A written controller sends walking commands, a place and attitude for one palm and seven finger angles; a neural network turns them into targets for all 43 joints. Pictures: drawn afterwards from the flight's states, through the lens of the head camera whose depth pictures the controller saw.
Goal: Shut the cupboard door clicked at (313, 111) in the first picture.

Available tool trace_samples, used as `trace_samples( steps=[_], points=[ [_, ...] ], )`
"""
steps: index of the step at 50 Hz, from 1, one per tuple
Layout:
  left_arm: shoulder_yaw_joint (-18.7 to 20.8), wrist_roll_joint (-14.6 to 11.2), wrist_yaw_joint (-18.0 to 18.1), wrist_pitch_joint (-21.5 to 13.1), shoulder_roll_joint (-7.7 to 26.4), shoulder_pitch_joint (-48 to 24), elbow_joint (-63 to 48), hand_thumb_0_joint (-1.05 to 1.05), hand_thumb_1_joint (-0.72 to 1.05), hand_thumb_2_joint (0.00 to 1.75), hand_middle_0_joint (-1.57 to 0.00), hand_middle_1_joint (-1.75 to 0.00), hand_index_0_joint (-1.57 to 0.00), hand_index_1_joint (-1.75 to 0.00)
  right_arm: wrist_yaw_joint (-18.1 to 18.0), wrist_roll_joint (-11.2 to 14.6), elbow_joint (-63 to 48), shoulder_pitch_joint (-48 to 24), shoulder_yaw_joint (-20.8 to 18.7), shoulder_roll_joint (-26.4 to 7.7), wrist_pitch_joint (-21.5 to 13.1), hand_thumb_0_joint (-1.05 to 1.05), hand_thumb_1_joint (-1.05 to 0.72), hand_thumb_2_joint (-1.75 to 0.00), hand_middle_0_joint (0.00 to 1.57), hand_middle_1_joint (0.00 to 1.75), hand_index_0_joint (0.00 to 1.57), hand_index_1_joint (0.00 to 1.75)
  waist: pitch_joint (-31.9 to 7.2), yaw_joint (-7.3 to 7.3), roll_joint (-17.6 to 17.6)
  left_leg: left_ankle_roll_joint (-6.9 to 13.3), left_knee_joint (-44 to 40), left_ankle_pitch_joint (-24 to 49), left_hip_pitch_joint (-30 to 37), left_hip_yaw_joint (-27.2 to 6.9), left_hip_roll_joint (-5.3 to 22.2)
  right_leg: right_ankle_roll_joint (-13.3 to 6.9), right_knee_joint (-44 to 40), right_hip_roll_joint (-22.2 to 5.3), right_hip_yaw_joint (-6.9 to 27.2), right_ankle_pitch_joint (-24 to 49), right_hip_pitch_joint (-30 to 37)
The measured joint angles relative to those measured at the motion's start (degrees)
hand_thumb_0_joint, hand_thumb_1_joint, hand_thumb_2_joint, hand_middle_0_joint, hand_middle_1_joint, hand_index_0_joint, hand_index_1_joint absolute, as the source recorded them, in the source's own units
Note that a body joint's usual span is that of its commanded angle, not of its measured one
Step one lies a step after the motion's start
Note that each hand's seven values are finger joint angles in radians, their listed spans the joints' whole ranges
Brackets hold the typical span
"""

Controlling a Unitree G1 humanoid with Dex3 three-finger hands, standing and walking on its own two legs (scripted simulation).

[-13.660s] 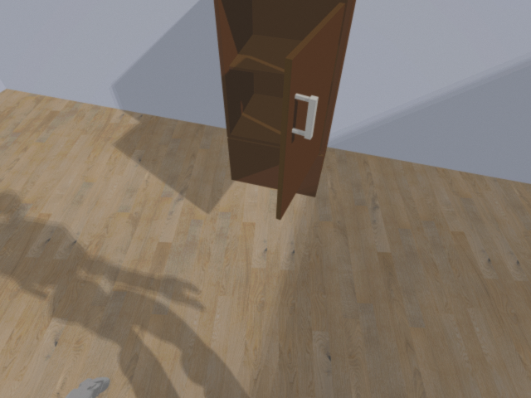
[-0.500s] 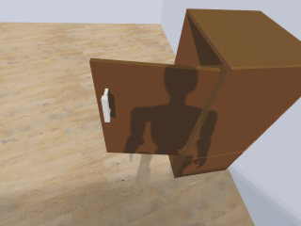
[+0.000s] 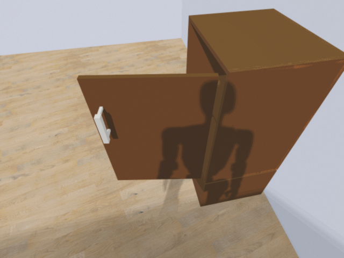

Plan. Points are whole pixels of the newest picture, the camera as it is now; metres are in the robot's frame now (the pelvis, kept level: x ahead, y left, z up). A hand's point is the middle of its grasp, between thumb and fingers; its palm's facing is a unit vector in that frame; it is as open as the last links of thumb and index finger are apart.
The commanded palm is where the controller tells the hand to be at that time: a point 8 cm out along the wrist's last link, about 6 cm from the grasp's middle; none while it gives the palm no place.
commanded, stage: come to a stop and stand still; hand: left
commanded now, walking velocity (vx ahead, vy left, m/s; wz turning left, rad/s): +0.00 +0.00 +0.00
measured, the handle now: (103, 125) +0.53 +0.26 -0.03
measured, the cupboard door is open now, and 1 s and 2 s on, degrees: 80 80 80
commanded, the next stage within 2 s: look again from close up in 0.30 s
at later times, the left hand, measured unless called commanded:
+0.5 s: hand out of the picture -0.01 +0.16 -0.18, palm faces +0.04 -0.99 -0.16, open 7.4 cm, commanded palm none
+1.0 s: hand out of the picture +0.03 +0.26 -0.18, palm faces -0.04 -0.97 -0.23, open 7.4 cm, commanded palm none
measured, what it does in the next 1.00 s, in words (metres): shifts its weight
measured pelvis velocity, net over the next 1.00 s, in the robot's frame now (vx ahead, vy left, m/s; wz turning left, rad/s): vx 0.01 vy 0.07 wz -0.04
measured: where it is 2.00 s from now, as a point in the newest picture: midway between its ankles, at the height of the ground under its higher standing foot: outside the picture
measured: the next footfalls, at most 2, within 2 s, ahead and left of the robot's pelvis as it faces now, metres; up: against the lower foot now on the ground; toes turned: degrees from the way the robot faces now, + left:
right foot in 1.76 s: +0.19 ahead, -0.10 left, +0.00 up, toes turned -1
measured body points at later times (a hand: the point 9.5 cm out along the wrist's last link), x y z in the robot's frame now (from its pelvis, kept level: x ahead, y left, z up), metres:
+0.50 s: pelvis +0.02 +0.02 +0.00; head +0.04 +0.01 +0.45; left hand -0.01 +0.21 -0.16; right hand +0.03 -0.21 -0.16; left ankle +0.02 +0.15 -0.73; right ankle -0.03 -0.09 -0.74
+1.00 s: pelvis +0.01 +0.07 +0.00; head +0.03 +0.07 +0.45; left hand +0.03 +0.31 -0.16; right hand +0.03 -0.16 -0.16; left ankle +0.03 +0.14 -0.74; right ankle -0.03 -0.09 -0.74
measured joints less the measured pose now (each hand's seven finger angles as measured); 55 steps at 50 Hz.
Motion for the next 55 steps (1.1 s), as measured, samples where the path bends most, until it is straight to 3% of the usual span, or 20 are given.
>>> trace_samples(
  steps=[11,20,25,28,37,45,51,55],
  points=[
    [-0.2,0.1,-0.1,-0.2,-2.9,2.5,1.1,0.01,0.91,0.90,-0.20,-0.30,-0.20,-0.30,-0.8,0.3,-0.3,-2.0,0.0,0.6,-0.6,0.01,-0.90,-0.90,0.20,0.30,0.19,0.30,1.4,1.43,-1.3,-0.5,0.1,-0.7,0.1,-0.5,0.3,-0.3,-0.7,0.4,-0.4,-0.4,0.6],
    [-0.1,0.3,0.2,-0.5,-2.5,2.7,1.1,0.01,0.91,0.90,-0.20,-0.30,-0.20,-0.30,-1.4,0.3,-0.7,-4.1,-0.1,-0.3,-0.7,0.02,-0.92,-0.90,0.20,0.30,0.20,0.30,1.3,2.14,-1.8,-0.1,0.5,-2.0,0.9,-0.1,-0.2,0.2,-0.9,-0.2,-0.2,-1.2,1.7],
    [-0.6,1.4,1.0,-3.0,-2.6,3.8,-1.3,0.01,0.91,0.90,-0.20,-0.30,-0.20,-0.30,-0.3,0.3,-5.0,-5.5,-0.4,-3.4,-0.5,0.02,-0.93,-0.90,0.20,0.30,0.20,0.30,1.3,1.90,0.5,3.0,11.0,-7.4,-4.4,-0.2,-0.8,1.1,0.2,0.6,0.9,-1.0,-0.6],
    [-0.6,1.3,1.1,-2.6,-1.0,3.8,-2.2,0.01,0.91,0.90,-0.20,-0.30,-0.20,-0.30,-0.1,0.4,-6.9,-5.9,-0.4,-3.5,-1.7,0.02,-0.93,-0.90,0.20,0.30,0.19,0.30,0.9,0.98,-0.1,3.8,8.7,-7.4,-3.0,0.5,-2.3,2.0,3.6,-0.3,1.2,-2.9,-1.7],
    [-0.6,1.1,0.8,-0.6,3.3,0.5,-5.0,0.01,0.91,0.90,-0.20,-0.30,-0.20,-0.30,0.0,0.1,-8.1,-5.9,0.8,-3.6,-1.8,0.01,-0.94,-0.90,0.20,0.30,0.20,0.30,-1.1,1.95,-1.6,6.3,8.0,-7.0,-1.9,2.5,-5.1,4.1,4.0,-3.3,2.9,-3.0,-1.4],
    [-0.9,1.1,0.0,0.0,4.6,-0.4,-5.5,0.01,0.91,0.90,-0.20,-0.30,-0.20,-0.30,0.6,0.0,-8.3,-5.5,1.4,-3.8,-1.8,0.01,-0.93,-0.90,0.21,0.30,0.20,0.30,-0.4,1.72,-2.2,7.6,3.2,-3.9,-1.8,4.0,-7.0,4.1,2.6,-5.1,4.2,-1.4,-3.1],
    [-1.2,0.9,-0.1,-0.2,4.5,0.4,-4.2,0.01,0.91,0.90,-0.20,-0.30,-0.20,-0.30,0.8,0.2,-6.5,-4.6,1.9,-3.7,-1.9,0.01,-0.92,-0.90,0.21,0.30,0.20,0.30,0.1,1.67,-2.4,7.7,1.7,-3.2,-1.2,4.2,-7.3,5.3,1.2,-5.4,4.4,-0.6,-2.7],
    [-1.3,1.3,-0.5,0.2,4.2,1.1,-3.4,0.01,0.91,0.90,-0.20,-0.30,-0.20,-0.30,1.0,0.1,-5.5,-3.7,1.9,-3.2,-1.6,0.01,-0.91,-0.90,0.21,0.30,0.20,0.30,-0.1,1.37,-3.1,7.6,2.2,-3.9,-1.1,3.9,-7.6,3.7,3.1,-5.6,4.1,-2.5,-3.0]
  ],
)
